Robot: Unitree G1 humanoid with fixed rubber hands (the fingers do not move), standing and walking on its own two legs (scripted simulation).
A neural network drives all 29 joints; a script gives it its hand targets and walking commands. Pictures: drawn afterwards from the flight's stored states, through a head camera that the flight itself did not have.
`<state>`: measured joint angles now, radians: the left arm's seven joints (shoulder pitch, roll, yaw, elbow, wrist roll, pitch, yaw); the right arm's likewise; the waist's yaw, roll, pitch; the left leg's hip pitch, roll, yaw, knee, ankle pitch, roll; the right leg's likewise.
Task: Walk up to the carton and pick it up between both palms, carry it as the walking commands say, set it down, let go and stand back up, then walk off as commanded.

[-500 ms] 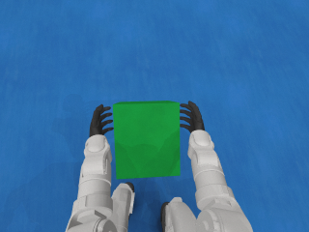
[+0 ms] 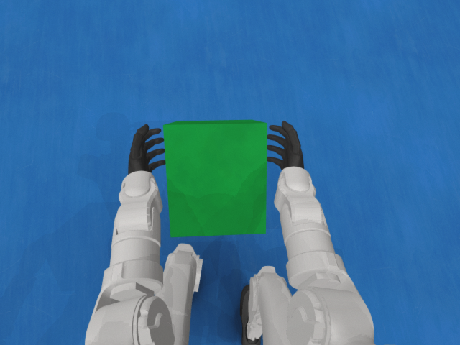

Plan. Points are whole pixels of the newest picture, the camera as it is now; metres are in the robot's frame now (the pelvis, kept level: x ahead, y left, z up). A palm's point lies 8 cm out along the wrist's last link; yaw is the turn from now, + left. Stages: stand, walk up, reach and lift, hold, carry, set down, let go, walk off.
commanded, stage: set down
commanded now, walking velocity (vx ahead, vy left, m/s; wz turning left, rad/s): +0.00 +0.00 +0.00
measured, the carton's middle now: (216, 170) +0.43 +0.07 -0.17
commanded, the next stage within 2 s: none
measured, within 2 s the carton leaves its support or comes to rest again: neither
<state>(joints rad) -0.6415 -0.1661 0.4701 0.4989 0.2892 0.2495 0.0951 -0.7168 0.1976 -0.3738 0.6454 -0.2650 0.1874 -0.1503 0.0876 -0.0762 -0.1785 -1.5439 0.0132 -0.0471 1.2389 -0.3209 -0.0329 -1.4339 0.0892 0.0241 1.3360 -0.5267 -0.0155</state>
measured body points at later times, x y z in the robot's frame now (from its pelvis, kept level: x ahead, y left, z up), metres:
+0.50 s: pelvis -0.02 +0.01 -0.08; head +0.22 +0.05 +0.30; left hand +0.42 +0.21 -0.16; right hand +0.47 -0.05 -0.15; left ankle +0.11 +0.14 -0.59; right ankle +0.03 -0.11 -0.59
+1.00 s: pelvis -0.04 +0.01 -0.14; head +0.26 +0.05 +0.20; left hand +0.44 +0.22 -0.25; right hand +0.49 -0.05 -0.24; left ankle +0.11 +0.14 -0.59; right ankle +0.03 -0.11 -0.59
